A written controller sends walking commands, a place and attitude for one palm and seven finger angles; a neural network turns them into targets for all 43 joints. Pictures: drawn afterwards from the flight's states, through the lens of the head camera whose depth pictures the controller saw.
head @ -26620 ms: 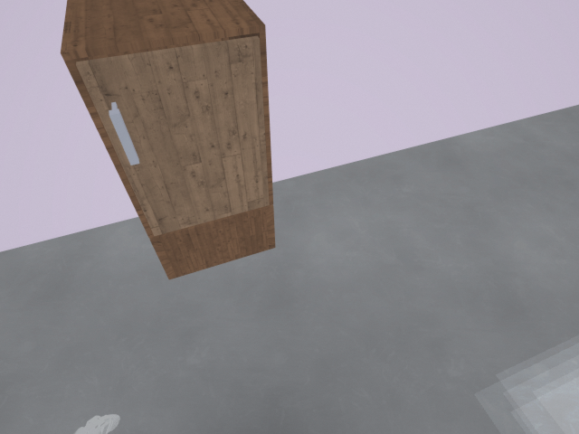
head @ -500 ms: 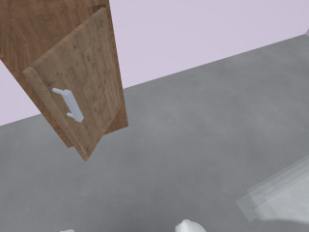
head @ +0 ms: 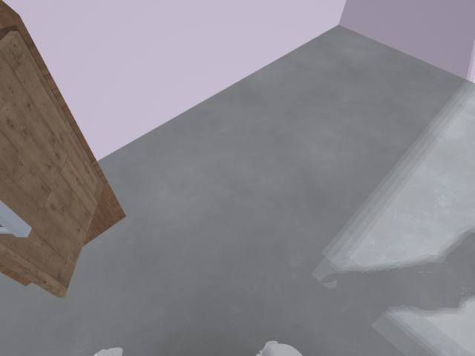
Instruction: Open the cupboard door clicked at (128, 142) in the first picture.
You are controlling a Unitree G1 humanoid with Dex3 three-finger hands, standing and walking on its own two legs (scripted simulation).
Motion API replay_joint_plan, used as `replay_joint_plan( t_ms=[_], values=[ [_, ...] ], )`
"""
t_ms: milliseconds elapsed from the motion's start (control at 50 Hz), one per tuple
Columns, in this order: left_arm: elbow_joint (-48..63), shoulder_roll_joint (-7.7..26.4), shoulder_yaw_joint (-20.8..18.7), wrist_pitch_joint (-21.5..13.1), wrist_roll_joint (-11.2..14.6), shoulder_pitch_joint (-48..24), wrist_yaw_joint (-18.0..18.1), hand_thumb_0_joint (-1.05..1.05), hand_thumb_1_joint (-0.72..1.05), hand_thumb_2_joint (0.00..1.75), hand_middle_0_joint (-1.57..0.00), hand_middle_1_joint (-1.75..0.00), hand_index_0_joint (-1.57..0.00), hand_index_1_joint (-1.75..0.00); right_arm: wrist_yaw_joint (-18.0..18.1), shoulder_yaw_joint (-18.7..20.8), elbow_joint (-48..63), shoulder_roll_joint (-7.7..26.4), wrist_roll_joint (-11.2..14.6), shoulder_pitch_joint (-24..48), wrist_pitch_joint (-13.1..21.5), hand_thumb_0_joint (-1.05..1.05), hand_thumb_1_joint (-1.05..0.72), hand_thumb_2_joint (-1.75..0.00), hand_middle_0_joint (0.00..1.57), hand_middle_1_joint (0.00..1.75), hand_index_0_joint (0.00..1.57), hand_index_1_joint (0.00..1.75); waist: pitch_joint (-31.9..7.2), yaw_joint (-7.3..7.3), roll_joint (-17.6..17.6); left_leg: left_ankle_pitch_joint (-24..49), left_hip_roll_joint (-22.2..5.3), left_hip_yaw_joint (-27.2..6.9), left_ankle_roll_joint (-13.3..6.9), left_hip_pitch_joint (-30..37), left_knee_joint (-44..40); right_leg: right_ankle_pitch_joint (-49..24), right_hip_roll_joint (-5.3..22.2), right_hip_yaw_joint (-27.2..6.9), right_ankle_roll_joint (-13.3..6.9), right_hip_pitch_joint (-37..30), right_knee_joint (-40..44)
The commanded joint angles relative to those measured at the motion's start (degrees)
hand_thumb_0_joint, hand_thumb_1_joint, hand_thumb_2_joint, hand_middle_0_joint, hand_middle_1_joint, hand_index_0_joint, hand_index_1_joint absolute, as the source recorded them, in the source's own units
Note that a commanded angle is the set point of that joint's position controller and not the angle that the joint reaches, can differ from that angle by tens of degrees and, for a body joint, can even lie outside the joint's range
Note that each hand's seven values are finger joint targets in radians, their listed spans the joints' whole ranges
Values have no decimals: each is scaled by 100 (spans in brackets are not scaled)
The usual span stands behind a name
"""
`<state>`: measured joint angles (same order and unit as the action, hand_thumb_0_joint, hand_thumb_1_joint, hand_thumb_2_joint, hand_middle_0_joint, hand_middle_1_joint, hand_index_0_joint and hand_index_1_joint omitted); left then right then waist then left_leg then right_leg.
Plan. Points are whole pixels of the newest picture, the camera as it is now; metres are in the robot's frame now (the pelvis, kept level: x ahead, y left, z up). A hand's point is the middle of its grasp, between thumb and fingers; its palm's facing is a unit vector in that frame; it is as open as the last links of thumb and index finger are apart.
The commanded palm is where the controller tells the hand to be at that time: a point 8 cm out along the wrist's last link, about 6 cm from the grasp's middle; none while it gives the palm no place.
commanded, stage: walk to a spot facing it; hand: left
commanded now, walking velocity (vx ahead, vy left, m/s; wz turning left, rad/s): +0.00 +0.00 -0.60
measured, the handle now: out of the picture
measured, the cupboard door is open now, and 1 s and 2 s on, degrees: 44 44 44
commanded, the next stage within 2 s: turn to face it in 1.76 s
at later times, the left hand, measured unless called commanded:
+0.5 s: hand (162, 349) +0.15 +0.15 -0.16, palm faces -0.24 -0.95 -0.20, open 7.4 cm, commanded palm none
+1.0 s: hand (252, 194) +0.50 -0.01 -0.14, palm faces -0.58 -0.79 -0.21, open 7.4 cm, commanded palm none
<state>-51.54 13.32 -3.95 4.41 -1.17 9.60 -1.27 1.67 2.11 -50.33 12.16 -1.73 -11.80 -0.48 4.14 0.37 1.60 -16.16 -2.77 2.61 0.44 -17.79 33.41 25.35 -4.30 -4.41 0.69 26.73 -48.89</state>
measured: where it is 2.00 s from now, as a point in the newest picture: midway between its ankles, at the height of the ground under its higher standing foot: (317, 259)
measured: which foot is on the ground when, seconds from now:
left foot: down 0.00-0.22, up 0.24-0.58, down 0.60-1.00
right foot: up 0.00-0.20, down 0.22-0.58, up 0.60-1.00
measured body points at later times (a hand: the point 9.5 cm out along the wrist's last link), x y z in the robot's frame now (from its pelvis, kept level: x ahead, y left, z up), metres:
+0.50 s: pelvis +0.10 -0.04 +0.01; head +0.14 -0.05 +0.46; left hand +0.17 +0.20 -0.14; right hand +0.13 -0.32 -0.12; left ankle +0.21 +0.07 -0.69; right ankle +0.00 -0.14 -0.73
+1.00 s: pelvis +0.27 -0.10 +0.01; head +0.30 -0.13 +0.46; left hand +0.53 +0.03 -0.12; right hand +0.08 -0.25 -0.14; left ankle +0.27 +0.05 -0.73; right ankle +0.29 -0.26 -0.70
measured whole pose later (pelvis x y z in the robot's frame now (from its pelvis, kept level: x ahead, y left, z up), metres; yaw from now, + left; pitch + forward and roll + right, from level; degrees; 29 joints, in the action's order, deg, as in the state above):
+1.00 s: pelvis +0.27 -0.10 +0.01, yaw -32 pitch +2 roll +1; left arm -52.8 13.0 -4.0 1.1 -2.0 4.2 -3.3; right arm -0.1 2.0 -60.0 10.5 -2.6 -25.5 2.9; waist 3.1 3.7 0.0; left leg -17.1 -5.4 14.7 2.2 -3.8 20.5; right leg 11.1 5.0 4.6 -0.4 30.5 -40.8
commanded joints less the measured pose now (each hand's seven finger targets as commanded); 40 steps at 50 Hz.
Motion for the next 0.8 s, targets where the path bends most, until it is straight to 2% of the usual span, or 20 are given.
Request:
replay_joint_plan(
  t_ms=[0,40,120,160,180,200,220,240,260,320,460,520,540,560,580,600,620,660,700,780],
  values=[
    [522,567,-255,-183,-29,-89,-132,0,90,90,-20,-30,-20,-30,126,222,440,1159,-58,29,129,0,-90,-90,20,30,20,30,-276,-131,-1243,694,-1664,-1185,-849,303,-1787,92,482,323,174,487,-1382],
    [583,361,-165,-178,-6,-171,-180,0,90,90,-20,-30,-20,-30,109,220,377,1109,-76,-120,120,0,-90,-90,20,30,20,30,-453,-46,-1323,884,-1398,-454,-635,647,-1572,-10,525,654,188,210,-518],
    [640,304,-102,-290,-7,-474,-242,0,90,90,-20,-30,-20,-30,33,309,144,1300,-65,-691,123,0,-90,-90,20,30,20,30,-597,267,-1383,150,-1583,-303,-622,978,-1371,191,379,1097,48,-377,921],
    [472,431,-134,-356,-17,-41,-231,0,90,90,-20,-30,-20,-30,-18,321,131,1292,-25,-636,123,0,-90,-90,20,30,20,30,-687,32,-982,-195,-1413,54,-382,552,-679,-406,231,1238,-75,-1412,2057],
    [269,722,-238,-403,-29,527,-181,0,90,90,-20,-30,-20,-30,-46,301,195,1118,19,-454,134,0,-90,-90,20,30,20,30,-850,-282,-325,-544,-1099,419,-132,-382,225,-401,565,639,-296,-2665,2683],
    [56,1487,-423,-470,-89,1216,-73,0,90,90,-20,-30,-20,-30,-100,187,497,588,114,11,152,0,-90,-90,20,30,20,30,-799,-684,1874,-1921,-228,1133,274,-2276,1972,-246,2208,-2005,-974,-3762,3441],
    [-66,1727,-469,-476,19,1659,33,0,90,90,-20,-30,-20,-30,-109,154,786,775,61,782,153,0,-90,-90,20,30,20,30,-508,-1044,1771,-2311,-154,203,259,-3011,2966,-717,2781,-2917,-1516,-3508,3625],
    [-28,1603,-446,-501,32,1517,66,0,90,90,-20,-30,-20,-30,-158,184,863,796,70,891,186,0,-90,-90,20,30,20,30,-174,-859,1290,-1687,-370,-269,221,-3320,3287,-450,2666,-2569,-1666,-3382,3641],
    [10,1302,-403,-526,26,1184,120,0,90,90,-20,-30,-20,-30,-181,229,760,807,73,820,183,0,-90,-90,20,30,20,30,-201,-631,969,-1292,-489,-266,253,-3059,3274,70,2398,-2462,-1557,-3055,3605],
    [99,985,-269,-651,12,751,110,0,90,90,-20,-30,-20,-30,-245,245,520,672,31,706,140,0,-90,-90,20,30,20,30,-1,-275,715,-429,-413,-117,393,-2232,2681,-1455,1827,-1342,-1263,-2194,3522],
    [-118,1076,-270,-729,-25,905,70,0,90,90,-20,-30,-20,-30,-296,218,531,460,83,837,280,0,-90,-90,20,30,20,30,-186,-239,696,80,-18,98,318,-1170,831,-1795,1570,-1202,-1163,-2121,3303],
    [-66,999,-285,-706,11,566,64,0,90,90,-20,-30,-20,-30,-209,250,283,675,81,124,387,0,-90,-90,20,30,20,30,-245,206,406,505,114,109,232,653,-280,-1539,1311,-994,-926,-1095,2727],
    [-23,783,-238,-702,17,518,42,0,90,90,-20,-30,-20,-30,-112,316,24,983,59,-651,423,0,-90,-90,20,30,20,30,-574,536,-281,204,-121,-172,130,1942,-566,-1618,926,-747,-717,-431,1715],
    [19,399,-171,-676,66,720,-9,0,90,90,-20,-30,-20,-30,-45,509,-177,1706,-59,-1590,453,0,-90,-90,20,30,20,30,-1257,858,-2026,-875,-1755,-2294,-366,3052,-1039,80,107,80,-355,667,-251],
    [177,376,-119,-691,73,698,-21,0,90,90,-20,-30,-20,-30,-5,448,-199,1866,-97,-2039,417,0,-90,-90,20,30,20,30,-1437,883,-2321,-1809,-2725,-3751,-842,2901,-2013,996,-44,175,-263,1171,-1829],
    [271,465,-138,-696,21,346,-53,0,90,90,-20,-30,-20,-30,1,408,-91,1739,-80,-1622,366,0,-90,-90,20,30,20,30,-740,726,-1398,-2171,-2817,-3796,-1092,2175,-2262,657,448,-35,-297,1436,-2401],
    [221,439,-173,-715,-27,346,-88,0,90,90,-20,-30,-20,-30,-49,350,52,1441,-73,-1140,374,0,-90,-90,20,30,20,30,-361,469,-847,-2397,-2547,-3277,-1027,1239,-2354,242,624,115,-307,1408,-2699],
    [83,351,-183,-625,-89,351,-162,0,90,90,-20,-30,-20,-30,-40,193,131,950,-55,-467,436,0,-90,-90,20,30,20,30,184,65,-1228,-1811,-2008,-2022,-674,280,-2416,-521,932,199,-219,1239,-2635],
    [49,191,-147,-521,-92,450,-227,0,90,90,-20,-30,-20,-30,-14,140,15,760,-33,-528,515,0,-90,-90,20,30,20,30,-2,-63,-1193,-707,-1636,-1033,-553,361,-2372,-1014,965,316,-104,1105,-2254],
    [151,60,-83,-444,-72,105,-262,0,90,90,-20,-30,-20,-30,-32,174,-215,761,-2,-856,547,0,-90,-90,20,30,20,30,-272,-31,-967,-141,-1557,-272,-662,777,-2439,-1457,1022,512,-33,1079,-1202]
  ],
)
